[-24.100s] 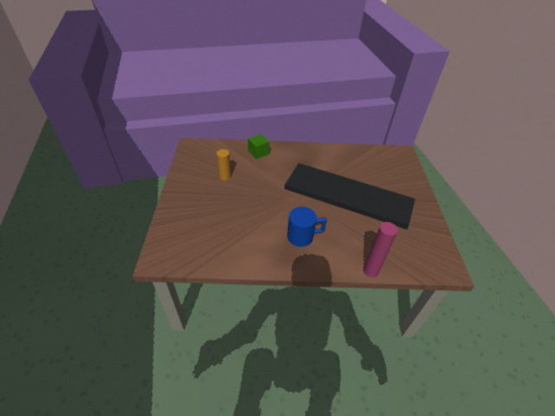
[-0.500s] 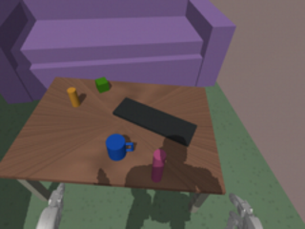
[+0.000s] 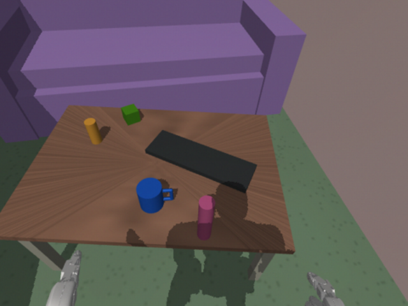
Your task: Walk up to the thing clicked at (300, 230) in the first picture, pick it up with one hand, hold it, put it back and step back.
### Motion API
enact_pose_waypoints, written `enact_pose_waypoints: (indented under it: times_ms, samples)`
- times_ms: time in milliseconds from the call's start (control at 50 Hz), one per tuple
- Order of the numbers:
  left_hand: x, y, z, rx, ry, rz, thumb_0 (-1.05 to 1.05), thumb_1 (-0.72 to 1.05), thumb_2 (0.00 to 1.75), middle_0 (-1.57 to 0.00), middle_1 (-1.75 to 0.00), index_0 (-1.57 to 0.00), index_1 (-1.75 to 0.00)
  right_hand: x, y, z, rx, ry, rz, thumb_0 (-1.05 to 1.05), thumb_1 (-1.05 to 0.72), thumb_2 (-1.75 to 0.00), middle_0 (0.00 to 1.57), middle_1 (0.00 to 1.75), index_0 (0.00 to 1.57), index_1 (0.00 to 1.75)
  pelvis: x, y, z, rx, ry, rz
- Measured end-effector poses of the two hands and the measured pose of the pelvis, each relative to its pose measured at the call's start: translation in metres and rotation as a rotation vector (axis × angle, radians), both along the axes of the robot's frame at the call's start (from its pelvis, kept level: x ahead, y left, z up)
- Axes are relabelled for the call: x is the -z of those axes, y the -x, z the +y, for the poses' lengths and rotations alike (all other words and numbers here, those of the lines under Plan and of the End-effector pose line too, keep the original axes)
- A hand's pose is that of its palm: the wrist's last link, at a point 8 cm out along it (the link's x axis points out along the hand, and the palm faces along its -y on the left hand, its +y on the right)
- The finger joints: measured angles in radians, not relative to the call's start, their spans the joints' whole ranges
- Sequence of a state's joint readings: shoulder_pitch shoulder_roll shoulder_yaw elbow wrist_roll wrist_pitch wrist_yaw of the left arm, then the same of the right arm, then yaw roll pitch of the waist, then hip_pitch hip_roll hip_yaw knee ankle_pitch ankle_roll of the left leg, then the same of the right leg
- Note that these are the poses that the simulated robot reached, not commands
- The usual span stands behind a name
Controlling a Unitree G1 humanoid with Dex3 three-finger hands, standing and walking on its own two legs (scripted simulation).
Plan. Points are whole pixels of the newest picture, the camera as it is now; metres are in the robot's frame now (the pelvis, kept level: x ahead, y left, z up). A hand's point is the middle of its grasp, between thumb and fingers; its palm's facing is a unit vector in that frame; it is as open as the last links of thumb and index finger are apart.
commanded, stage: home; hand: left
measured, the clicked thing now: (155, 195) +0.53 +0.14 -0.25
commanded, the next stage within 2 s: stand in 0.16 s
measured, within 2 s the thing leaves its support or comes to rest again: neither
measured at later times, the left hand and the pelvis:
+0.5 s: hand out of the picture +0.15 +0.20 -0.08, palm faces -0.04 -0.93 -0.37, open 14.6 cm; pelvis -0.01 +0.00 +0.01, yaw +1 degrees
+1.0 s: hand out of the picture +0.06 +0.25 -0.10, palm faces +0.00 -0.93 -0.36, open 7.5 cm; pelvis +0.00 +0.00 +0.05, yaw +1 degrees
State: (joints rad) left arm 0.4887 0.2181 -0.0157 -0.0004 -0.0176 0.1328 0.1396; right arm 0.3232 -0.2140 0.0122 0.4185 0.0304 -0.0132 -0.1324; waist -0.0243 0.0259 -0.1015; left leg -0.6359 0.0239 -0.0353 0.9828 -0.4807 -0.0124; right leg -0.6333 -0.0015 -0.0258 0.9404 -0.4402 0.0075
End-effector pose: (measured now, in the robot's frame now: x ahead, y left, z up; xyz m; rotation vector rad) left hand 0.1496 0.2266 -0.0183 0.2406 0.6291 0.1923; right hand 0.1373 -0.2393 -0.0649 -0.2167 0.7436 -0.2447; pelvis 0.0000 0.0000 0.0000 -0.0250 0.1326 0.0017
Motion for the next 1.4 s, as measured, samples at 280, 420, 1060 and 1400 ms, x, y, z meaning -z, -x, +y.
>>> enact_pose_waypoints:
  times_ms: [280, 420, 1060, 1400]
  samples:
    - [0.002, 0.014, -0.002, -0.02, 0.002, 0.031, -0.01, -0.54, 0.05, -0.06, -0.06, -0.05, -0.06, -0.004, -0.003, 0.001, -0.03, 0.01, -0.059, 0.01, -0.9, -0.9, 0.2, 0.3, 0.21, 0.3, -0.001, 0.009, -0.003, -0.006, 0.0, -0.012]
    - [0.008, 0.01, 0.001, 0.04, -0.044, 0.044, -0.01, -0.39, 0.2, -0.13, -0.16, -0.12, -0.16, 0.002, -0.005, 0.001, -0.101, 0.038, -0.015, 0.01, -0.9, -0.9, 0.2, 0.3, 0.21, 0.3, -0.003, 0.01, -0.004, -0.007, -0.006, -0.046]
    - [0.041, 0.1, 0.065, -0.085, -0.048, 0.566, 0.01, 0.9, 0.89, -0.21, -0.3, -0.2, -0.3, 0.008, 0.072, -0.035, -0.047, -0.001, 0.451, 0.01, -0.9, -0.9, 0.2, 0.3, 0.21, 0.3, -0.055, 0.003, 0.001, -0.013, -0.027, -0.207]
    - [0.039, 0.131, 0.065, -0.117, -0.047, 0.659, 0.01, 0.91, 0.89, -0.21, -0.3, -0.2, -0.3, 0.005, 0.1, -0.054, -0.017, 0.009, 0.531, 0.0, -0.9, -0.9, 0.2, 0.3, 0.21, 0.3, -0.061, 0.015, -0.005, -0.015, -0.028, -0.211]
